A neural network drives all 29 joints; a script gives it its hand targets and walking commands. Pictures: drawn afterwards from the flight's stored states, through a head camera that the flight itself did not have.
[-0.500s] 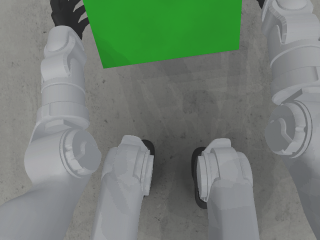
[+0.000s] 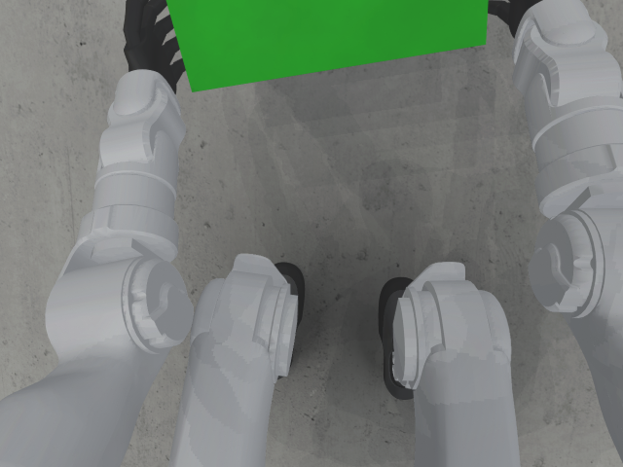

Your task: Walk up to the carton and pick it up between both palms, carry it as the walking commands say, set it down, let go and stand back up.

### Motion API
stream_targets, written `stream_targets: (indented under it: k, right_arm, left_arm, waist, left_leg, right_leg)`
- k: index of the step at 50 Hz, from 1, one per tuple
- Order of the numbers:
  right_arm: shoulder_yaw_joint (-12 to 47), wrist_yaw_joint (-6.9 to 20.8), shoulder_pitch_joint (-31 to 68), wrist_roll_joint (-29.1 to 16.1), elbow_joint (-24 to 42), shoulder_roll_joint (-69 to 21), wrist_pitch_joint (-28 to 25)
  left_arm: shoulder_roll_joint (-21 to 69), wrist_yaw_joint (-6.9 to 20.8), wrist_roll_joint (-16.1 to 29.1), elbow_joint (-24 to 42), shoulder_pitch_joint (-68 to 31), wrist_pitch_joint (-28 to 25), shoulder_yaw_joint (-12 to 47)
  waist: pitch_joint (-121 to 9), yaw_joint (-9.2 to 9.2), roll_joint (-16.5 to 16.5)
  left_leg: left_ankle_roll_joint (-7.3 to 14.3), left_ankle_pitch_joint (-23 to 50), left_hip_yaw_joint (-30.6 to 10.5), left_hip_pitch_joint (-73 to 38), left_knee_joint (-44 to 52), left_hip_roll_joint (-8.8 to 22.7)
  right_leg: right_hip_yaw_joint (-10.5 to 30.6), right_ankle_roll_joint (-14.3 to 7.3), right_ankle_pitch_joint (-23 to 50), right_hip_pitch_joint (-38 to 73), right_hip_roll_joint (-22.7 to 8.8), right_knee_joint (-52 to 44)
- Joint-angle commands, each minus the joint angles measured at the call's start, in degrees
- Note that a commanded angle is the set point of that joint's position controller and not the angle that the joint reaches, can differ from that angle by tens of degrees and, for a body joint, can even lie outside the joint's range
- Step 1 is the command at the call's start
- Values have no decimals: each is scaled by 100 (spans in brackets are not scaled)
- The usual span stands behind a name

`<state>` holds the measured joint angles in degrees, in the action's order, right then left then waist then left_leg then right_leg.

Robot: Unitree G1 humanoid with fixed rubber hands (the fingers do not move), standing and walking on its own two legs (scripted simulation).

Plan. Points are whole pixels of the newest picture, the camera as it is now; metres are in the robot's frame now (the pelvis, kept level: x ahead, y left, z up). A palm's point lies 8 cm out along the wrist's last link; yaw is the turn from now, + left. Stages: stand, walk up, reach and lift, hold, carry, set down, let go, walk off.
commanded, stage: set down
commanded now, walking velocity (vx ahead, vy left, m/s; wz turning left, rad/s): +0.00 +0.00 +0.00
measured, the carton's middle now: out of the picture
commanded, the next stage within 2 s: let go in 1.84 s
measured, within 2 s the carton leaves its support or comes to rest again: rests again in 0.28 s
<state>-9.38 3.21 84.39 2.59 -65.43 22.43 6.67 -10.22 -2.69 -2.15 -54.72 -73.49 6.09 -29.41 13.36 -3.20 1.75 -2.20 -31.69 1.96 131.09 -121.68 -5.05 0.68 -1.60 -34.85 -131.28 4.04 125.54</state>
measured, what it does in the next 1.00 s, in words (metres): rises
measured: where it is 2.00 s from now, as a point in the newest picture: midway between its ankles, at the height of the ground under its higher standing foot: (338, 348)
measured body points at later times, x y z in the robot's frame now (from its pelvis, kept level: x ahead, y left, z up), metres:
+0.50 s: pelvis -0.01 +0.00 -0.01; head +0.35 -0.03 +0.24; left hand +0.51 +0.21 -0.19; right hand +0.55 -0.22 -0.18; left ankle +0.12 +0.11 -0.34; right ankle +0.09 -0.10 -0.34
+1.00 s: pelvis +0.00 +0.00 +0.05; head +0.34 -0.02 +0.34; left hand +0.51 +0.23 -0.07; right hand +0.57 -0.23 -0.06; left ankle +0.12 +0.11 -0.34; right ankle +0.09 -0.10 -0.34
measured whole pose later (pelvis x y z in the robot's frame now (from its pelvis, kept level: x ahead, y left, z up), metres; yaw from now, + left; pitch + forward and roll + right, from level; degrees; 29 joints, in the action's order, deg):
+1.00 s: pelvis +0.00 +0.00 +0.05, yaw -1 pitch +42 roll +3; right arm -5.3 4.6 76.4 -7.5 -56.5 31.7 11.0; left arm -15.4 -6.3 10.2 -44.7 -64.8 10.5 -18.0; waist 7.7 -4.5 0.0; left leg -0.2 -29.7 2.5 123.9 -111.6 -2.5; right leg -0.2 -2.5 -33.0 -123.8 1.4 115.0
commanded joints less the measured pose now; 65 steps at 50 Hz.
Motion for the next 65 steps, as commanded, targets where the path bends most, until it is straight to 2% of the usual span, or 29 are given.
stream_targets:
  k: [1,2,5,7,10,15,21,27,35,38,43,48,53,65]
  right_arm:
    - [697,-74,1008,-419,284,37,-132]
    - [742,-245,1157,-601,510,565,-250]
    - [894,-460,1738,-1011,1040,939,-384]
    - [927,-514,1822,-1163,1131,1065,-386]
    - [1009,-503,1661,-1287,795,1164,-335]
    - [980,-409,1385,-1346,271,1279,-331]
    - [955,-285,1489,-1411,222,1413,-322]
    - [898,-208,1676,-1479,462,1595,-272]
    - [694,-197,1429,-1435,1410,1875,-11]
    - [588,-158,1232,-1347,1604,1934,144]
    - [376,-6,822,-1115,1530,1829,279]
    - [262,155,636,-983,1474,1728,337]
    - [213,254,543,-921,1511,1692,374]
    - [68,362,389,-775,1768,1793,504]
  left_arm:
    - [74,-5,307,-79,-865,-124,728]
    - [-463,-173,486,33,-869,-254,754]
    - [-946,-438,974,454,-1218,-443,1123]
    - [-1094,-525,1220,562,-1276,-476,1252]
    - [-1168,-533,1388,240,-1164,-416,1355]
    - [-1250,-488,1356,-50,-1031,-382,1322]
    - [-1426,-443,1364,-43,-1118,-362,1318]
    - [-1612,-428,1433,154,-1234,-310,1307]
    - [-1679,-496,1507,1126,-965,-45,1246]
    - [-1626,-507,1476,1397,-753,126,1212]
    - [-1415,-442,1345,1561,-409,289,1138]
    - [-1299,-354,1210,1621,-196,348,1033]
    - [-1282,-280,1131,1696,2,374,927]
    - [-1302,-144,1123,2096,386,521,846]
  waist:
    - [-5109,-127,-753]
    - [-5306,-152,-783]
    - [-6194,-228,-901]
    - [-6535,-271,-995]
    - [-6293,-270,-1050]
    - [-5799,-255,-919]
    - [-5671,-308,-869]
    - [-5958,-389,-906]
    - [-7390,-316,-922]
    - [-7512,-285,-885]
    - [-7015,-207,-785]
    - [-6848,-254,-747]
    - [-7037,-314,-811]
    - [-7642,-309,-1005]
  left_leg:
    - [-78,1668,104,-2764,593,72]
    - [-80,1786,99,-2863,572,101]
    - [-32,2120,65,-3192,480,177]
    - [-14,2172,76,-3248,446,213]
    - [9,1921,72,-2999,465,283]
    - [4,1722,6,-2897,532,350]
    - [23,1655,-49,-2950,548,396]
    - [51,1653,-27,-3077,529,433]
    - [71,1845,151,-3753,727,357]
    - [75,1787,197,-3871,938,312]
    - [45,1689,180,-3805,1378,261]
    - [3,1744,156,-3914,1839,233]
    - [-19,1915,180,-4123,2308,206]
    - [-72,2146,259,-4696,3493,182]
  right_leg:
    - [264,174,1624,3011,-336,-1147]
    - [275,186,1734,3174,-357,-1100]
    - [363,178,2153,3739,-378,-899]
    - [402,161,2260,3964,-396,-841]
    - [416,146,2109,3927,-450,-863]
    - [393,127,1807,3494,-493,-873]
    - [371,121,1640,3313,-520,-823]
    - [357,107,1629,3537,-519,-777]
    - [239,93,1938,4368,-447,-990]
    - [180,70,1882,4431,-395,-1206]
    - [119,26,1742,4102,-332,-1672]
    - [111,22,1747,4017,-299,-2162]
    - [130,63,1923,4333,-290,-2646]
    - [90,135,2323,5559,-226,-3812]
